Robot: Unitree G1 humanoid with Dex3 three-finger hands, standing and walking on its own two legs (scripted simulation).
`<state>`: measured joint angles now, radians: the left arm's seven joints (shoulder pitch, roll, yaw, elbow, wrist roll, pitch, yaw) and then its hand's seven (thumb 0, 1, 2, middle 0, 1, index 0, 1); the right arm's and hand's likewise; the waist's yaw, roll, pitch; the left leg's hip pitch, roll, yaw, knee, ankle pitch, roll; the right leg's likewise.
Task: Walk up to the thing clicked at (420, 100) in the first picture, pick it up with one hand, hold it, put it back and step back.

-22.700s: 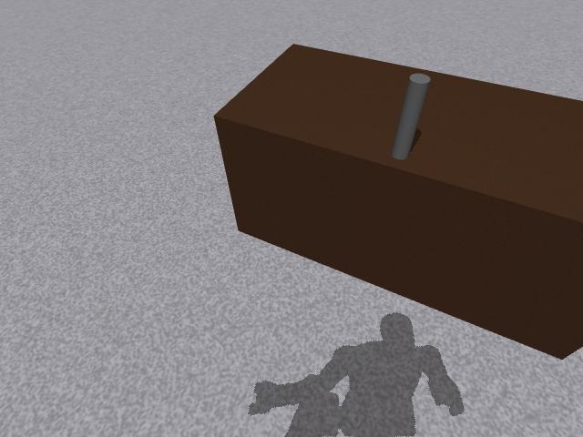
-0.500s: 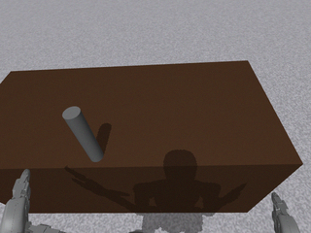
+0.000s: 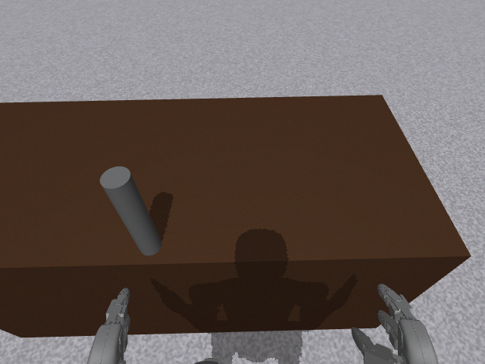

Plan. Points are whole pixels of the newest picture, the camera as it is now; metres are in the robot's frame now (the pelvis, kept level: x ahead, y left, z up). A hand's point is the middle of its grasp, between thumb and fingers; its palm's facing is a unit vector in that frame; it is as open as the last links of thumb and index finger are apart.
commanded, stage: home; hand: left
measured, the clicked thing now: (135, 216) +0.38 +0.23 -0.01
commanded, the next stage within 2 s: none
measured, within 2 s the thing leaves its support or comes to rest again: neither
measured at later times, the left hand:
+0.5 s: hand (148, 345) +0.17 +0.18 -0.05, palm faces +0.11 -0.97 -0.23, open 17.6 cm
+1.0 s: hand (158, 338) +0.18 +0.16 -0.05, palm faces +0.10 -0.97 -0.23, open 17.6 cm
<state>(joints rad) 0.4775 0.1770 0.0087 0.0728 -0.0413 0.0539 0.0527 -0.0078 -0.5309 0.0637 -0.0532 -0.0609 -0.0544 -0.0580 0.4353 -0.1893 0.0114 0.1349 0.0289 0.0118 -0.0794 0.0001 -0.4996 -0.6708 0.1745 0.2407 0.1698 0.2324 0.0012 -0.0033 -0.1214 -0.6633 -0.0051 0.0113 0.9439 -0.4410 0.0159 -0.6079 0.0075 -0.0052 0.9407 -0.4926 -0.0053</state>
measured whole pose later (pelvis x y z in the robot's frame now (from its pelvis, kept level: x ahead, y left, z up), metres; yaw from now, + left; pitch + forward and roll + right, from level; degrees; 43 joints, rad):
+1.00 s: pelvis +0.01 -0.01 -0.01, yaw +0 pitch +11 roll +0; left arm 0.47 0.20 -0.01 0.05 -0.03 0.06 0.09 -0.01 -0.56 0.05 -0.05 -0.06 -0.05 -0.05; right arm 0.48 -0.22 0.02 0.03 0.03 0.07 -0.10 0.01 -0.90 -0.90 0.21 0.31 0.20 0.30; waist 0.00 0.00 -0.14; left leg -0.69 0.00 0.00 0.97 -0.47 0.00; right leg -0.64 0.02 -0.01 0.98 -0.53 -0.02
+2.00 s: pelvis +0.00 +0.00 -0.01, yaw +0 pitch +10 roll -1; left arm 0.49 0.21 0.00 0.03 -0.03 0.07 0.12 -0.01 -0.55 0.05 -0.05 -0.06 -0.05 -0.05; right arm 0.41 -0.23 0.03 0.16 0.04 0.06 -0.11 0.01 -0.90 -0.90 0.21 0.31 0.20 0.30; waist -0.02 0.00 -0.13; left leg -0.69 0.01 0.01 0.99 -0.46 0.01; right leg -0.63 0.02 -0.01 0.97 -0.51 -0.01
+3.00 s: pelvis -0.01 +0.00 +0.06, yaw +0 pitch -4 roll +0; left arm 0.15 0.33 0.00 1.13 0.02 -0.02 0.02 0.00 0.49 0.80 -0.19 -0.29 -0.20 -0.29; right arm 0.13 -0.32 -0.02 1.15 -0.03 -0.02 -0.01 0.01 -0.90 -0.90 0.21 0.30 0.20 0.30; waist 0.00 0.00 0.05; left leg -0.14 -0.02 0.01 0.37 -0.16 0.02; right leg -0.09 0.00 0.00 0.37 -0.21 0.00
